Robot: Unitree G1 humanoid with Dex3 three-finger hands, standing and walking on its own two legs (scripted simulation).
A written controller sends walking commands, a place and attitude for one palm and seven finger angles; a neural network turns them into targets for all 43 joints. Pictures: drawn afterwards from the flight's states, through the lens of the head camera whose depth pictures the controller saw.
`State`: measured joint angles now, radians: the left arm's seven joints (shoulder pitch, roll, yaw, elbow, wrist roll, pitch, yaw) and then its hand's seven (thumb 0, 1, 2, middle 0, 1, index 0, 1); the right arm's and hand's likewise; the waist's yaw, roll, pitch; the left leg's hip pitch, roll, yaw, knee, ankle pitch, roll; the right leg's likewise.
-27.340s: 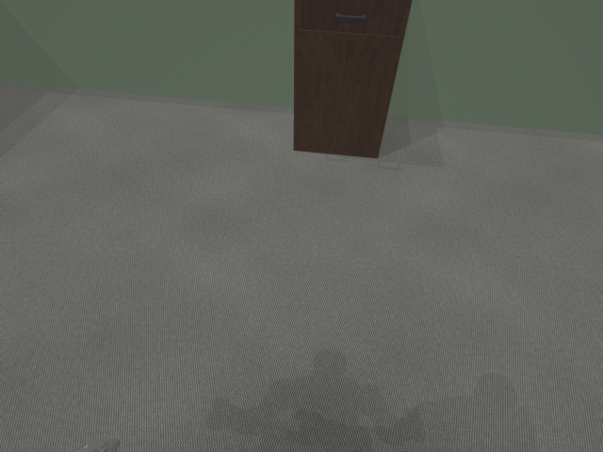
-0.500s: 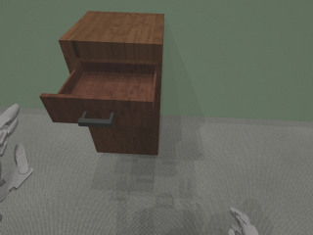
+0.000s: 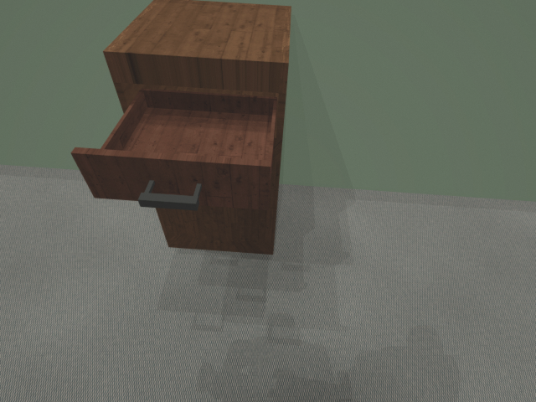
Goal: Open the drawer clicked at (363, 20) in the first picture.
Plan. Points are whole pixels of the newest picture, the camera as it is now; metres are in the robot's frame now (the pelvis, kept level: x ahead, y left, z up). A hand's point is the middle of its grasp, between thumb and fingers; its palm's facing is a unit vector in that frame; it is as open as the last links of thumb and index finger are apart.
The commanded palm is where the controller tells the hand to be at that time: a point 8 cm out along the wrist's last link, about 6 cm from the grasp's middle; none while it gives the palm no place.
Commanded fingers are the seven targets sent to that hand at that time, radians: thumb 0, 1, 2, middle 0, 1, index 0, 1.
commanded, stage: let the arm hang, fingers relaxed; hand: left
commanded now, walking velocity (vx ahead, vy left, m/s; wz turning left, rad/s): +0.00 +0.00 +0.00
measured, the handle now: (172, 194) +0.54 +0.22 -0.05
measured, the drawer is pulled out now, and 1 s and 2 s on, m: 0.30 0.30 0.30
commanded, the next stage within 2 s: look to check the result in 0.84 s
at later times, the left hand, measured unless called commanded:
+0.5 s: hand out of the picture -0.01 +0.18 -0.16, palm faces +0.02 -0.98 -0.21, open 7.3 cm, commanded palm none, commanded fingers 0.00 0.90 0.90 -0.20 -0.30 -0.20 -0.30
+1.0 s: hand out of the picture +0.03 +0.17 -0.16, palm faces +0.01 -0.98 -0.21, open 7.3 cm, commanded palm none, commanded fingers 0.00 0.90 0.90 -0.20 -0.30 -0.20 -0.30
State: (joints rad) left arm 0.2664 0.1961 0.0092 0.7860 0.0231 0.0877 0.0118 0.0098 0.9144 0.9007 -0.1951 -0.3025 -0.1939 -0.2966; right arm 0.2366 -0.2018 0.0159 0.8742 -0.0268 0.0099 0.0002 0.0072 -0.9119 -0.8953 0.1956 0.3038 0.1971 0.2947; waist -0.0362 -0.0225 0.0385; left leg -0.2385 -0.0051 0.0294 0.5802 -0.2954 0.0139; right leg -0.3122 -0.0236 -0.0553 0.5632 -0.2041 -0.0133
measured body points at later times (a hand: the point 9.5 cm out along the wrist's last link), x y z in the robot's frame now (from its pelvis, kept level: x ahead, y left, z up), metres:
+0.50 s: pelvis +0.01 +0.00 +0.01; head +0.03 +0.00 +0.46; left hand -0.01 +0.23 -0.14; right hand -0.04 -0.19 -0.15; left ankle +0.01 +0.11 -0.73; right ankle +0.06 -0.11 -0.73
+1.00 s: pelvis +0.02 -0.01 +0.01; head +0.04 -0.02 +0.46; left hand +0.03 +0.22 -0.14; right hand -0.01 -0.22 -0.15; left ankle +0.01 +0.11 -0.73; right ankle +0.06 -0.11 -0.73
